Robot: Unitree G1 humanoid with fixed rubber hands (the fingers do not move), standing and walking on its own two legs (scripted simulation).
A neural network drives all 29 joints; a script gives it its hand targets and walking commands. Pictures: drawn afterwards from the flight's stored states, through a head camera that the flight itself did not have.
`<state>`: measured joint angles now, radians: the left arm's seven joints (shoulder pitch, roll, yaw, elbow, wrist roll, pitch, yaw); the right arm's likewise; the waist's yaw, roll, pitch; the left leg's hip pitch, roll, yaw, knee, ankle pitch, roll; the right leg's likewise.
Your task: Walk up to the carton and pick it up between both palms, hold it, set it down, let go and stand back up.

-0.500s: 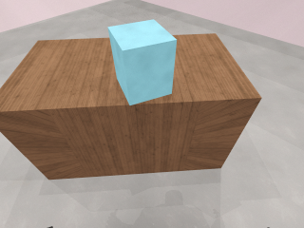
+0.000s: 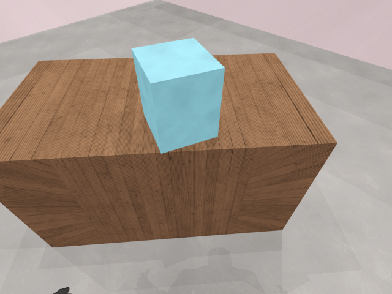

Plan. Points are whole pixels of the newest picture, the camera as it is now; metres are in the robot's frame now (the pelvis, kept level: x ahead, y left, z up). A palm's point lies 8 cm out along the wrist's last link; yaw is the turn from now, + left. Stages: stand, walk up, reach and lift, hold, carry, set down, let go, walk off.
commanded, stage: walk up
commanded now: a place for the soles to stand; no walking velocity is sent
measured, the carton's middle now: (177, 95) +0.69 +0.06 +0.05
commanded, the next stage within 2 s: none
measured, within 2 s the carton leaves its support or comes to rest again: neither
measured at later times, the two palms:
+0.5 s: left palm (41, 287) +0.19 +0.34 -0.09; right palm out of the picture +0.14 -0.30 -0.06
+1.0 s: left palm (48, 250) +0.28 +0.37 -0.11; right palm (326, 241) +0.27 -0.28 -0.06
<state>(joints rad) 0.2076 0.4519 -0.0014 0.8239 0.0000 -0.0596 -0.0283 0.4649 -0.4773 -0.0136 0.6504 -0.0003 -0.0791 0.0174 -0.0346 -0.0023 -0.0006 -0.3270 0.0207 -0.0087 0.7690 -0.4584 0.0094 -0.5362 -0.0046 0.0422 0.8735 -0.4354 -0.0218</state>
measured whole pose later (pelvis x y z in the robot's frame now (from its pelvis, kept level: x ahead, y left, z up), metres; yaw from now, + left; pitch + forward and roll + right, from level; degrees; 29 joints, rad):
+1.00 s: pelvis +0.20 +0.04 -0.01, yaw +2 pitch +0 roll -2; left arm 0.28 0.47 0.00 0.82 0.00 -0.04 -0.03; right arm 0.41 -0.48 -0.01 0.65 0.00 -0.09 0.02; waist -0.03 -0.02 0.05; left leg -0.37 0.00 0.01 0.83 -0.46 0.04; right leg -0.49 0.00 0.03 1.08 -0.42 -0.02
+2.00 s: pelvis +0.26 +0.02 -0.01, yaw +2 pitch -3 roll +0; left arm 0.09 0.42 0.00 0.82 0.00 -0.01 -0.02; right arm 0.25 -0.40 -0.01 0.65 0.00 -0.07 -0.01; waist -0.03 -0.03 0.10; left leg -0.34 0.00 0.00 0.86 -0.46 0.00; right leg -0.46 0.00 0.01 0.83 -0.32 0.00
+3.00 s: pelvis +0.25 +0.01 +0.00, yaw +2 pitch -2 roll +1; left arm 0.10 0.41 0.00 0.83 0.00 0.00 -0.02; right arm 0.25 -0.41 -0.01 0.69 0.00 -0.05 -0.01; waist -0.03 -0.03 0.06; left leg -0.34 0.00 -0.01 0.77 -0.40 -0.02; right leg -0.47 0.00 0.01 0.77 -0.27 -0.03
